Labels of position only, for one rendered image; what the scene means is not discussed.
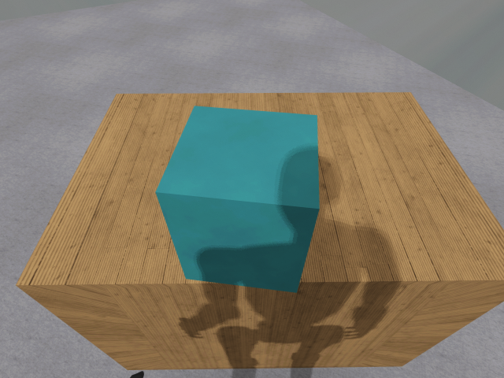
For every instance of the pedestal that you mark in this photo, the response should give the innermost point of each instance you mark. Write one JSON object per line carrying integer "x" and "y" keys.
{"x": 404, "y": 253}

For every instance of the carton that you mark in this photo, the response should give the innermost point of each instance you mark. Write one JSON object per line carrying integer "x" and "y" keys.
{"x": 240, "y": 196}

